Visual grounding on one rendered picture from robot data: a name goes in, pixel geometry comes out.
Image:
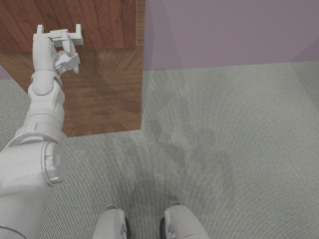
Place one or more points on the robot left hand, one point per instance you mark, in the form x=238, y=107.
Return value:
x=46, y=58

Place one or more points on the robot left upper arm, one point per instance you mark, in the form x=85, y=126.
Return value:
x=28, y=174

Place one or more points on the left robot forearm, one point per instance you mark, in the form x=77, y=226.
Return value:
x=45, y=117

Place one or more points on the handle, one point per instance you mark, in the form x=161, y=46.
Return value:
x=76, y=38

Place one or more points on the cabinet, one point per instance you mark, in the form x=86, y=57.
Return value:
x=106, y=95

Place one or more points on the drawer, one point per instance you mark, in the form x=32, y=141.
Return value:
x=105, y=24

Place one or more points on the right robot thigh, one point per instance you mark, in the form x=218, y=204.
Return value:
x=183, y=223

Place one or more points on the robot right shin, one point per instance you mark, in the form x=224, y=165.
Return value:
x=171, y=236

